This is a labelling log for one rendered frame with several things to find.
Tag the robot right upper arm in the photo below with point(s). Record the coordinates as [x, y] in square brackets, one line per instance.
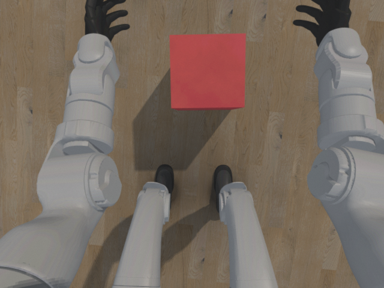
[350, 185]

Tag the left robot foot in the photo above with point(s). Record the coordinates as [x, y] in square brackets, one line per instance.
[165, 176]

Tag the robot left hand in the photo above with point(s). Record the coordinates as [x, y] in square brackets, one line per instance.
[97, 21]

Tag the left robot thigh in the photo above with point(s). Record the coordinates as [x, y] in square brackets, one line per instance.
[139, 265]

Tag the robot left upper arm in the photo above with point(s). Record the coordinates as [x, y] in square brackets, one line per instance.
[46, 252]

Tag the carton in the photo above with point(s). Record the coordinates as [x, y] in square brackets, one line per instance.
[207, 71]

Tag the robot right hand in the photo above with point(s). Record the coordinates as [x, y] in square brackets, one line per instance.
[335, 14]

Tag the robot left forearm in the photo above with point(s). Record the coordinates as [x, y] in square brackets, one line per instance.
[89, 105]

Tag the robot right forearm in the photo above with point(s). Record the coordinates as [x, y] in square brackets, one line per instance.
[346, 96]

